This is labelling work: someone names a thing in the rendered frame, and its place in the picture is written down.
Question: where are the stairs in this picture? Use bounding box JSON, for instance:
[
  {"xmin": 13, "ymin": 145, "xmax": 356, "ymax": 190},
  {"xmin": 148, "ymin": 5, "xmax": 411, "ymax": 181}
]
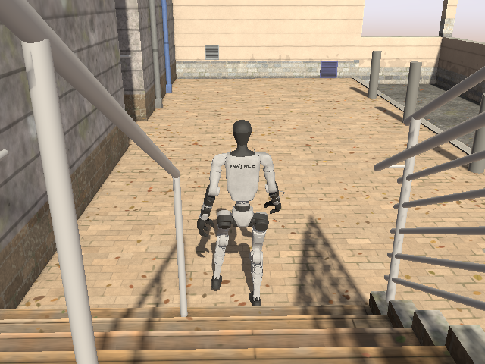
[{"xmin": 0, "ymin": 305, "xmax": 456, "ymax": 364}]

